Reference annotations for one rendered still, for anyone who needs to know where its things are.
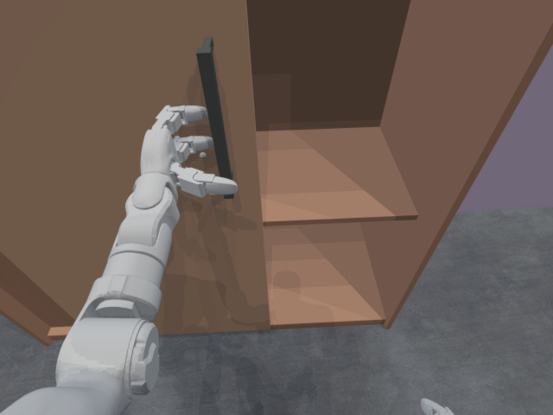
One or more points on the left robot upper arm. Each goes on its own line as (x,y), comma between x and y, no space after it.
(105,364)

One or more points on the handle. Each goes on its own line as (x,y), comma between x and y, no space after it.
(211,93)

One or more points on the robot left forearm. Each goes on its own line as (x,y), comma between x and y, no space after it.
(130,285)

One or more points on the wardrobe door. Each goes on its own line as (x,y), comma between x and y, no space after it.
(30,295)
(81,81)

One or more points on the left robot hand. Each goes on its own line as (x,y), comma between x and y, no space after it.
(160,152)

